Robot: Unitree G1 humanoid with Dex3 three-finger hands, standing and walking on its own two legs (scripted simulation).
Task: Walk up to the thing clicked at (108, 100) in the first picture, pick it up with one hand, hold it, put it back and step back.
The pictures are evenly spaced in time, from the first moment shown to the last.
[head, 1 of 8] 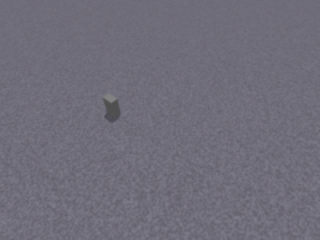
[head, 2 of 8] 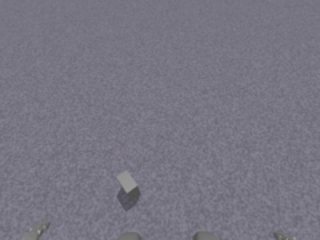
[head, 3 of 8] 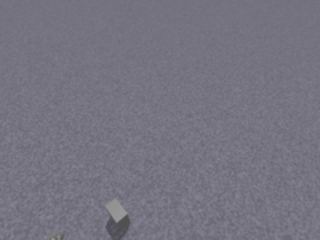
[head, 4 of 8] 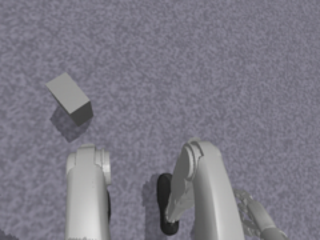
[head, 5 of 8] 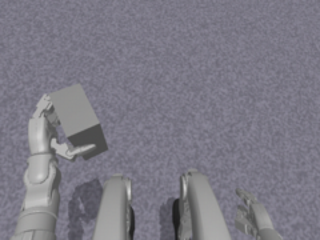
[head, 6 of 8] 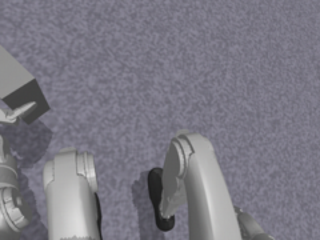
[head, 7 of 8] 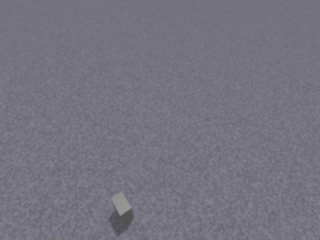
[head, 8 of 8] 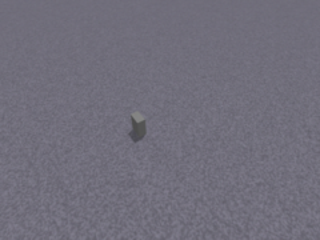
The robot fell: no
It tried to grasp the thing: yes
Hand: left
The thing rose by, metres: 0.67
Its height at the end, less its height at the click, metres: +0.00
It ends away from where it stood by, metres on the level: 0.03
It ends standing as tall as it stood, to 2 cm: yes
